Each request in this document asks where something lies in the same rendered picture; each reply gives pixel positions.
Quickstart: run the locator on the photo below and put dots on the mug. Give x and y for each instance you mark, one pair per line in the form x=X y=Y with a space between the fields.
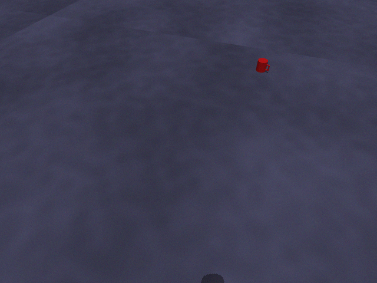
x=261 y=65

